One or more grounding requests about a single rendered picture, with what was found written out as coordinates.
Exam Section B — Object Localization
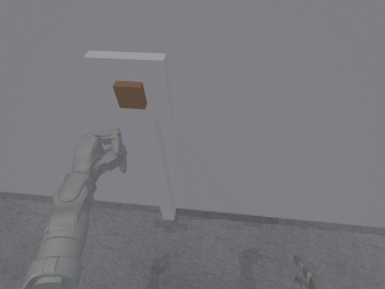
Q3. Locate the robot left forearm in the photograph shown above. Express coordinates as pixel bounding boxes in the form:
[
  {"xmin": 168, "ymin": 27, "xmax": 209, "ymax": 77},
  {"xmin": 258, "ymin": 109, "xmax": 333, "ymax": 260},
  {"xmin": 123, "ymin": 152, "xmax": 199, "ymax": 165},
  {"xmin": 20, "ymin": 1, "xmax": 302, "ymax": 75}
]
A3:
[{"xmin": 21, "ymin": 172, "xmax": 97, "ymax": 289}]

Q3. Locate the button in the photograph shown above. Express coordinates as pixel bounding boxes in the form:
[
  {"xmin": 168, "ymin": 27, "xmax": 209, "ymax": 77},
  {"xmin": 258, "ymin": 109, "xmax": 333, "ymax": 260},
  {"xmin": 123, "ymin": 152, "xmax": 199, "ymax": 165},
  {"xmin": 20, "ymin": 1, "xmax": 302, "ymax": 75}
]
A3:
[{"xmin": 113, "ymin": 81, "xmax": 147, "ymax": 110}]

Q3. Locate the panel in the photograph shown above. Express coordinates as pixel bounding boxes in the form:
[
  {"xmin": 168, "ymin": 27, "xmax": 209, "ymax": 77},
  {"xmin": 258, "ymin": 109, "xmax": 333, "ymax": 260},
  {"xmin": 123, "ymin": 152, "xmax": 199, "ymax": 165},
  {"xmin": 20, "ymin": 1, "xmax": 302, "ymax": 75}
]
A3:
[{"xmin": 84, "ymin": 51, "xmax": 176, "ymax": 221}]

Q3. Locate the right robot hand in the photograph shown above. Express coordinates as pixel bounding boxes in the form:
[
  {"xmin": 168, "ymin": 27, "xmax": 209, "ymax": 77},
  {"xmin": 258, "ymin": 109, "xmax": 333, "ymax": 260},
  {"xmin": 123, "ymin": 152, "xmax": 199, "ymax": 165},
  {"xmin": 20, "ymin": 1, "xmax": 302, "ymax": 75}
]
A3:
[{"xmin": 292, "ymin": 255, "xmax": 331, "ymax": 289}]

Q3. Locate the left robot hand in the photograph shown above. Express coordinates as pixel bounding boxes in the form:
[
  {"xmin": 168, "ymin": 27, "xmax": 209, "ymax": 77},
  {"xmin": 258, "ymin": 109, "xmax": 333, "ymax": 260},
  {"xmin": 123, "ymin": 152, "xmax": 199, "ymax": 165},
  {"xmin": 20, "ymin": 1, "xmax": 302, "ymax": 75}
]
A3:
[{"xmin": 72, "ymin": 126, "xmax": 127, "ymax": 182}]

